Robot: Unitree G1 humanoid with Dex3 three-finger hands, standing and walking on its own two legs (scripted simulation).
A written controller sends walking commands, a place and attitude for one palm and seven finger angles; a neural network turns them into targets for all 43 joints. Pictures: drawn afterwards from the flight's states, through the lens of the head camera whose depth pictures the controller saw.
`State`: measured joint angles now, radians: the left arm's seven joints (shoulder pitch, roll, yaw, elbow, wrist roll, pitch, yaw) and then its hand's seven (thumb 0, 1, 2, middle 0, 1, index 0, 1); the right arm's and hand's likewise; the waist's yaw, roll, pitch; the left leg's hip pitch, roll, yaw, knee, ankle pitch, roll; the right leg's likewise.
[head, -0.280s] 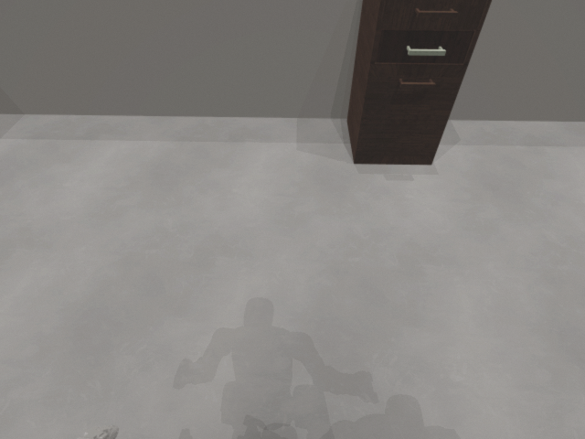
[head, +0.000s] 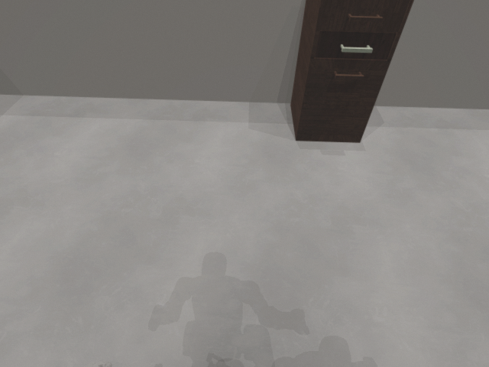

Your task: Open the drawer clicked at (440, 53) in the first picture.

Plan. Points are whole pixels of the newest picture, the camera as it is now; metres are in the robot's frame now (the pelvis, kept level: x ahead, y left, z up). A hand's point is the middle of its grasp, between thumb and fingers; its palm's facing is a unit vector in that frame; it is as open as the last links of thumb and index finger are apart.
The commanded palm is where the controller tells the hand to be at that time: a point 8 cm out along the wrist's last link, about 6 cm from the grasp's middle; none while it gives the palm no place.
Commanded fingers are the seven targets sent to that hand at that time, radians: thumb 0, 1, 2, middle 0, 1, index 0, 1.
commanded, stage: stand and wait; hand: left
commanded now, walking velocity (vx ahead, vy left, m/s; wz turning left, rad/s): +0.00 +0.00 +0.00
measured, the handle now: (356, 48) +1.63 -0.49 -0.13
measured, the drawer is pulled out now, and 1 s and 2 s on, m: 0.00 0.00 0.00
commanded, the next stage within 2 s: look at it before walking up in 0.54 s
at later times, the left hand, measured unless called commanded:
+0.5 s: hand out of the picture +0.06 +0.25 -0.15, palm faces -0.02 -0.94 -0.34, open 7.4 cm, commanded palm none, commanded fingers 0.00 0.90 0.90 -0.20 -0.30 -0.20 -0.30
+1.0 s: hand out of the picture +0.07 +0.24 -0.15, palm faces -0.03 -0.94 -0.33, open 7.4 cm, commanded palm none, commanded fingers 0.00 0.90 0.90 -0.20 -0.30 -0.20 -0.30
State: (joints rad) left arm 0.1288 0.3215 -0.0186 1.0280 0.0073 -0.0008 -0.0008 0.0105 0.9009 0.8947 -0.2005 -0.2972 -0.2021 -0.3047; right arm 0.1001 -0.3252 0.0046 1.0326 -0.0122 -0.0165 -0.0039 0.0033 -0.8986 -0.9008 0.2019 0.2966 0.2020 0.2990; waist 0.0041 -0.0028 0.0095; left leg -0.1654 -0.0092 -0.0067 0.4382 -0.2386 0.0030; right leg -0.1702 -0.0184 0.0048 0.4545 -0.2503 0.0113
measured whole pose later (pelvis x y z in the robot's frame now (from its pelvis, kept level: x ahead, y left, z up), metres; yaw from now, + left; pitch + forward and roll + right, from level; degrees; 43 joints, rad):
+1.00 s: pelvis -0.01 +0.00 +0.00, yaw +0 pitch -2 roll +0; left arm 0.14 0.34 -0.01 1.09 0.01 -0.01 0.00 0.01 0.90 0.89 -0.20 -0.30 -0.20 -0.30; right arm 0.11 -0.34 0.00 1.11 0.00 -0.01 0.00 0.00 -0.90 -0.90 0.20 0.30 0.20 0.30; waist 0.00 0.00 0.03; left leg -0.15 0.00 -0.01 0.37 -0.19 0.00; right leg -0.14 -0.01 0.00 0.38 -0.20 0.01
